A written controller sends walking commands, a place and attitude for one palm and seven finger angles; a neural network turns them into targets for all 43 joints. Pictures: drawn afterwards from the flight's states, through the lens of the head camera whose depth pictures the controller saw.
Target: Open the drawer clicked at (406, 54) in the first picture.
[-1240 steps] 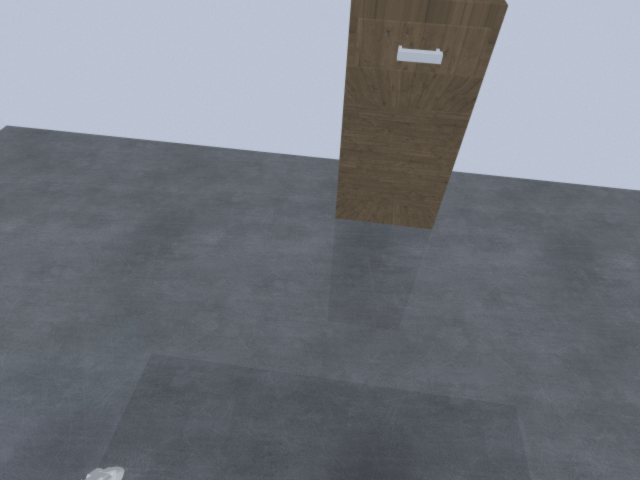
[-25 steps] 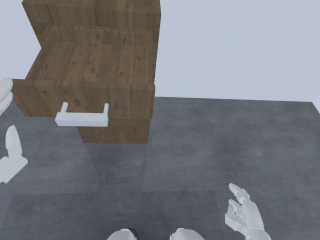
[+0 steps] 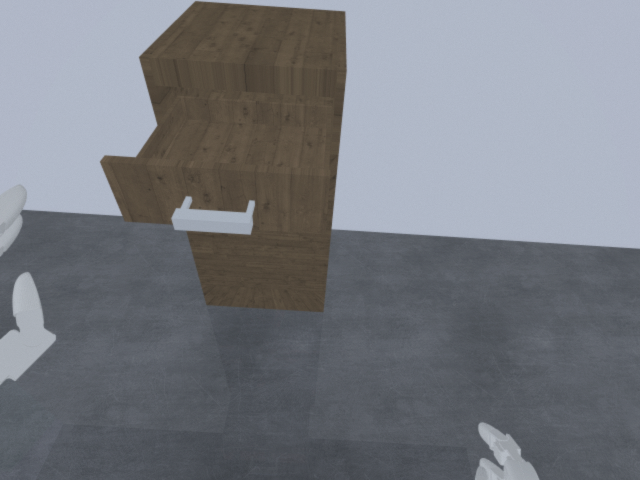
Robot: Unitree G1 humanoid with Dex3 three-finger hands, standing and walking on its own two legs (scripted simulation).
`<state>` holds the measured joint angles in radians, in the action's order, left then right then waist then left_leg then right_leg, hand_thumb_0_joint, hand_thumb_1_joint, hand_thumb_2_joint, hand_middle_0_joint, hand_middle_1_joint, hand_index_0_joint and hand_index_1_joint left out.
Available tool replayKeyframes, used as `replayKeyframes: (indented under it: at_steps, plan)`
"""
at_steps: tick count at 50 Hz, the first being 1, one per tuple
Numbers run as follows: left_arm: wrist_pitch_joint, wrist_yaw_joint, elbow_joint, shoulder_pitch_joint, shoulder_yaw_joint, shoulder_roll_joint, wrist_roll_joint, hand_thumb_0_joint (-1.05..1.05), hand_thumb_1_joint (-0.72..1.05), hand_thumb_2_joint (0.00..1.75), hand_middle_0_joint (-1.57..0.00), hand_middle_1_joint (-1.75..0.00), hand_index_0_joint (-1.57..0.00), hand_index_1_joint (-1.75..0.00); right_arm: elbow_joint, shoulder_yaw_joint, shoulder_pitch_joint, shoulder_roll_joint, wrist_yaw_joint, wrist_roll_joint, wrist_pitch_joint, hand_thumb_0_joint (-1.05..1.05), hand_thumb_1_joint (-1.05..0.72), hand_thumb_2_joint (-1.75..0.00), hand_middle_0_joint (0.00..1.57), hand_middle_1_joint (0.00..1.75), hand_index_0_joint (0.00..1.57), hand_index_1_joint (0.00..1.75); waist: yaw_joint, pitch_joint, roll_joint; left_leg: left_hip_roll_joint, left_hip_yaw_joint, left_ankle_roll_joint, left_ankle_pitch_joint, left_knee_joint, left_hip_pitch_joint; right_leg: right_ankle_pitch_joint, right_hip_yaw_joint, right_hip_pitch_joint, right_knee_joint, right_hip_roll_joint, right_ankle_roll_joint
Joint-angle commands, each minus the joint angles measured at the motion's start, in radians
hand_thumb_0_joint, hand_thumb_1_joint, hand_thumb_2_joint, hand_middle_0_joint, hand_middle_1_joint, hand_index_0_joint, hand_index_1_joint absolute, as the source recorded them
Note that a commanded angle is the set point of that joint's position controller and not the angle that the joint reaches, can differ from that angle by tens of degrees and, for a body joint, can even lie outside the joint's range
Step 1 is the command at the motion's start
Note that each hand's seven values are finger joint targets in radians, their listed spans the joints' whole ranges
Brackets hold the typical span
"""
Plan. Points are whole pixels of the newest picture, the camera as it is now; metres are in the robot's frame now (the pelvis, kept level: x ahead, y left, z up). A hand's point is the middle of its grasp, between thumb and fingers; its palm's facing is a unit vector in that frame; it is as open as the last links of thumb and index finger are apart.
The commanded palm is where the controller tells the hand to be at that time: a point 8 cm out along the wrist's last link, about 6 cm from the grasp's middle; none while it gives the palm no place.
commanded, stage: stop stepping back and stand still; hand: left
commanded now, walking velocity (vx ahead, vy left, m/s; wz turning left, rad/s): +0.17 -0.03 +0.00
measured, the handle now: (216, 212) +0.55 +0.20 +0.01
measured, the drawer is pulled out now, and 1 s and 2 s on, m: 0.30 0.30 0.30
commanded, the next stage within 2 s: let the arm hang, fingers relaxed in 0.46 s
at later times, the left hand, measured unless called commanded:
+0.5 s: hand (28, 349) +0.18 +0.24 +0.20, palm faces +0.40 -0.79 -0.47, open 7.4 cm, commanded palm +0.11 +0.29 +0.20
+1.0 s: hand out of the picture -0.03 +0.20 -0.17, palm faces +0.10 -0.97 -0.20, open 7.0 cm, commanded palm none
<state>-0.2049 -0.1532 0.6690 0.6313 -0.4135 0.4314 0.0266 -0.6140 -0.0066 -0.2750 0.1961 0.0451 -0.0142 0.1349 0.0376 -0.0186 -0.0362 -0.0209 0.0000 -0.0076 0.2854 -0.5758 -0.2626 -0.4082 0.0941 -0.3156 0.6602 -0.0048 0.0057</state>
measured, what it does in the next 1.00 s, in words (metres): stands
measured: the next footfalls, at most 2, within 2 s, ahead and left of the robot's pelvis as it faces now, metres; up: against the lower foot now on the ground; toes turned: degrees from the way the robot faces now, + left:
none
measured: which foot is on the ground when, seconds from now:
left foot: down 0.00-1.00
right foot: down 0.00-1.00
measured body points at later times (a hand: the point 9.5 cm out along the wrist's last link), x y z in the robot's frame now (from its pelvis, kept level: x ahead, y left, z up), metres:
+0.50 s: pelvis +0.00 +0.00 +0.00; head +0.00 +0.01 +0.45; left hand +0.15 +0.28 +0.22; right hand +0.16 -0.21 -0.08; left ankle +0.01 +0.13 -0.73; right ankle +0.02 -0.07 -0.73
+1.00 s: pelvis -0.01 +0.01 +0.01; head +0.02 +0.02 +0.46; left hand -0.03 +0.25 -0.15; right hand -0.01 -0.21 -0.14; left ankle +0.01 +0.12 -0.73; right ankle +0.02 -0.07 -0.73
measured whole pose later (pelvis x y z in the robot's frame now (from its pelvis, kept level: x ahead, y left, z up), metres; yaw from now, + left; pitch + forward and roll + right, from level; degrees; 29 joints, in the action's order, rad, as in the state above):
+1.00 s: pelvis -0.01 +0.01 +0.01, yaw +3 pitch -2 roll -1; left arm 0.03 -0.02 -1.03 0.31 -0.03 0.19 -0.01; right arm -1.03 0.01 -0.31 0.15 0.02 0.02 -0.04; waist -0.01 0.09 -0.01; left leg 0.00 -0.01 0.01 0.21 -0.49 -0.25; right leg -0.19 0.09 -0.21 0.43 -0.04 -0.05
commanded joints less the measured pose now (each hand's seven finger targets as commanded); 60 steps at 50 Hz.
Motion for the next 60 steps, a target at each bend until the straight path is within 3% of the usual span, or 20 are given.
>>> replayKeyframes:
  at_steps: [1, 2, 4, 8, 10, 12, 13, 15, 19, 21, 25, 27, 28, 29, 32, 34, 38, 44, 50, 60]
  plan:
    - [-0.051, -0.004, 0.077, -0.074, -0.111, 0.145, 0.007, 0.0, 0.9, 0.9, -0.2, -0.3, -0.2, -0.3, 0.152, -0.057, 0.165, 0.137, 0.008, -0.01, 0.006, 0.0, -0.9, -0.9, 0.2, 0.3, 0.2, 0.3, -0.023, 0.038, -0.12, 0.025, 0.013, 0.053, 0.243, -0.211, -0.344, -0.177, -0.378, 0.199, -0.392, 0.195, -0.116]
    - [-0.052, -0.007, 0.073, -0.102, -0.122, 0.15, 0.016, 0.0, 0.9, 0.9, -0.2, -0.3, -0.2, -0.3, 0.15, -0.067, 0.148, 0.132, 0.009, -0.013, 0.001, 0.0, -0.9, -0.9, 0.2, 0.3, 0.2, 0.3, -0.028, 0.024, -0.209, 0.048, 0.017, 0.041, 0.223, -0.435, -0.313, -0.396, -0.615, 0.071, -0.536, 0.341, -0.172]
    - [-0.059, 0.002, 0.047, -0.112, -0.095, 0.115, 0.022, 0.0, 0.9, 0.9, -0.2, -0.3, -0.2, -0.3, 0.124, -0.062, 0.126, 0.128, 0.004, 0.003, -0.008, 0.0, -0.9, -0.9, 0.2, 0.3, 0.2, 0.3, 0.01, 0.04, -0.127, -0.001, -0.043, 0.03, 0.094, -0.533, -0.275, -0.31, -0.499, -0.04, -0.502, 0.322, -0.185]
    - [-0.045, -0.01, 0.104, -0.123, -0.043, 0.098, 0.004, 0.0, 0.9, 0.9, -0.2, -0.3, -0.2, -0.3, 0.147, -0.031, 0.168, 0.101, 0.022, 0.01, -0.011, 0.0, -0.9, -0.9, 0.2, 0.3, 0.2, 0.3, -0.009, 0.034, -0.118, -0.013, 0.047, 0.051, 0.102, -0.135, -0.016, -0.256, -0.266, -0.149, -0.477, 0.253, -0.143]
    - [-0.046, -0.028, 0.187, -0.122, -0.048, 0.111, 0.001, 0.0, 0.9, 0.9, -0.2, -0.3, -0.2, -0.3, 0.155, -0.029, 0.164, 0.113, 0.034, 0.016, 0.006, 0.0, -0.9, -0.9, 0.2, 0.3, 0.2, 0.3, -0.006, 0.011, 0.024, -0.007, 0.051, 0.058, 0.063, 0.138, 0.111, -0.196, -0.209, -0.113, -0.364, 0.194, -0.109]
    - [-0.068, -0.038, 0.274, -0.138, -0.052, 0.11, 0.002, 0.0, 0.9, 0.9, -0.2, -0.3, -0.2, -0.3, 0.175, -0.031, 0.143, 0.138, 0.026, 0.025, 0.02, 0.0, -0.9, -0.9, 0.2, 0.3, 0.2, 0.3, -0.023, 0.009, 0.328, -0.22, -0.296, 0.134, 0.187, 0.351, 0.099, -0.042, -0.08, -0.118, -0.019, 0.018, -0.029]
    - [-0.069, -0.044, 0.301, -0.142, -0.072, 0.14, -0.01, 0.0, 0.9, 0.9, -0.2, -0.3, -0.2, -0.3, 0.177, -0.036, 0.147, 0.13, 0.017, 0.024, 0.029, 0.0, -0.9, -0.9, 0.2, 0.3, 0.2, 0.3, -0.034, -0.062, 0.282, -0.252, -0.291, 0.161, -0.001, 0.322, 0.076, -0.014, -0.03, -0.072, 0.135, -0.03, 0.001]
    - [-0.051, -0.032, 0.247, -0.085, -0.108, 0.158, 0.005, 0.0, 0.9, 0.9, -0.2, -0.3, -0.2, -0.3, 0.157, -0.027, 0.132, 0.094, 0.006, 0.017, 0.045, 0.0, -0.9, -0.9, 0.2, 0.3, 0.2, 0.3, -0.026, -0.017, 0.268, -0.255, -0.304, 0.157, 0.013, 0.357, 0.019, -0.064, -0.075, -0.088, 0.179, 0.001, 0.001]
    - [-0.043, -0.024, 0.154, -0.012, -0.085, 0.113, 0.008, 0.0, 0.9, 0.9, -0.2, -0.3, -0.2, -0.3, 0.145, -0.02, 0.147, 0.119, -0.005, 0.003, 0.039, 0.0, -0.9, -0.9, 0.2, 0.3, 0.2, 0.3, -0.032, 0.005, 0.15, -0.154, -0.102, 0.089, -0.18, 0.186, -0.096, 0.177, -0.054, 0.179, -0.222, 0.005, 0.004]
    - [-0.056, -0.015, 0.135, -0.024, -0.097, 0.124, 0.018, 0.0, 0.9, 0.9, -0.2, -0.3, -0.2, -0.3, 0.157, -0.029, 0.159, 0.123, -0.003, 0.001, 0.033, 0.0, -0.9, -0.9, 0.2, 0.3, 0.2, 0.3, -0.01, 0.005, 0.067, -0.066, -0.047, 0.042, -0.103, 0.136, -0.106, 0.346, -0.177, 0.205, -0.284, 0.074, -0.031]
    - [-0.048, -0.021, 0.14, 0.007, -0.1, 0.12, 0.034, 0.0, 0.9, 0.9, -0.2, -0.3, -0.2, -0.3, 0.151, -0.041, 0.153, 0.112, -0.01, -0.007, -0.001, 0.0, -0.9, -0.9, 0.2, 0.3, 0.2, 0.3, -0.013, -0.024, -0.051, -0.011, -0.018, 0.022, -0.024, -0.005, -0.047, 0.206, -0.363, 0.133, -0.425, 0.206, -0.084]
    - [-0.048, -0.025, 0.135, 0.011, -0.083, 0.108, 0.029, 0.0, 0.9, 0.9, -0.2, -0.3, -0.2, -0.3, 0.152, -0.032, 0.154, 0.109, -0.005, -0.005, -0.007, 0.0, -0.9, -0.9, 0.2, 0.3, 0.2, 0.3, -0.014, -0.032, -0.034, -0.014, -0.025, 0.027, -0.06, 0.073, 0.005, 0.232, -0.278, 0.133, -0.393, 0.185, -0.081]
    - [0.101, 0.114, -0.718, -0.136, 0.316, -0.053, -0.085, 0.0, 0.9, 0.9, -0.2, -0.3, -0.2, -0.3, -0.105, -0.084, 0.155, 0.237, -0.082, 0.009, 0.04, 0.0, -0.9, -0.9, 0.2, 0.3, 0.2, 0.3, 0.033, -0.006, 0.034, -0.073, -0.07, 0.025, -0.258, -0.093, -0.013, 0.431, -0.126, -0.035, -0.159, 0.207, -0.089]
    - [0.173, 0.135, -0.745, -0.117, 0.288, -0.1, -0.078, 0.0, 0.9, 0.9, -0.2, -0.3, -0.2, -0.3, -0.112, -0.077, 0.053, 0.171, -0.074, 0.013, -0.009, 0.0, -0.9, -0.9, 0.2, 0.3, 0.2, 0.3, 0.019, -0.068, 0.077, -0.079, -0.085, 0.03, -0.302, -0.026, 0.03, 0.39, -0.134, -0.037, -0.114, 0.134, -0.081]
    - [0.203, 0.143, -0.871, -0.225, 0.322, -0.137, -0.065, 0.0, 0.9, 0.9, -0.2, -0.3, -0.2, -0.3, -0.084, -0.041, 0.063, 0.167, -0.047, 0.034, -0.064, 0.0, -0.9, -0.9, 0.2, 0.3, 0.2, 0.3, -0.018, -0.041, -0.05, -0.158, -0.236, 0.123, -0.332, 0.088, -0.124, 0.211, -0.085, 0.037, -0.026, 0.046, -0.033]
    - [0.209, 0.145, -1.004, -0.267, 0.324, -0.119, -0.066, 0.0, 0.9, 0.9, -0.2, -0.3, -0.2, -0.3, -0.095, -0.034, 0.093, 0.17, -0.036, 0.04, -0.079, 0.0, -0.9, -0.9, 0.2, 0.3, 0.2, 0.3, -0.044, -0.043, -0.113, -0.107, -0.174, 0.1, -0.342, 0.069, -0.133, 0.316, -0.125, 0.123, -0.1, 0.069, -0.042]
    - [0.215, 0.139, -1.297, -0.35, 0.344, -0.08, -0.053, 0.0, 0.9, 0.9, -0.2, -0.3, -0.2, -0.3, -0.176, -0.018, 0.063, 0.104, -0.027, 0.036, -0.128, 0.0, -0.9, -0.9, 0.2, 0.3, 0.2, 0.3, -0.023, -0.012, -0.011, -0.004, -0.049, 0.035, -0.156, 0.039, 0.007, 0.338, -0.222, 0.071, -0.25, 0.167, -0.107]
    - [0.212, 0.133, -1.563, -0.328, 0.355, -0.129, -0.042, 0.0, 0.9, 0.9, -0.2, -0.3, -0.2, -0.3, -0.294, -0.008, 0.021, 0.074, -0.016, 0.039, -0.14, 0.0, -0.9, -0.9, 0.2, 0.3, 0.2, 0.3, -0.04, 0.042, 0.216, -0.05, -0.103, 0.05, -0.032, 0.195, -0.028, 0.132, -0.183, 0.135, -0.323, 0.092, -0.081]
    - [0.204, 0.129, -1.684, -0.305, 0.374, -0.149, -0.036, 0.0, 0.9, 0.9, -0.2, -0.3, -0.2, -0.3, -0.38, -0.012, -0.08, 0.049, -0.009, 0.03, -0.145, 0.0, -0.9, -0.9, 0.2, 0.3, 0.2, 0.3, -0.031, 0.057, 0.056, -0.063, -0.089, 0.051, -0.037, 0.211, 0.028, 0.108, -0.165, 0.116, -0.373, 0.09, -0.078]
    - [0.208, 0.118, -1.774, -0.258, 0.383, -0.187, -0.038, 0.0, 0.9, 0.9, -0.2, -0.3, -0.2, -0.3, -0.458, -0.01, -0.142, 0.015, -0.003, 0.029, -0.142, 0.0, -0.9, -0.9, 0.2, 0.3, 0.2, 0.3, -0.035, 0.132, 0.058, -0.076, -0.099, 0.06, 0.027, 0.268, 0.002, 0.099, -0.151, 0.083, -0.352, 0.074, -0.07]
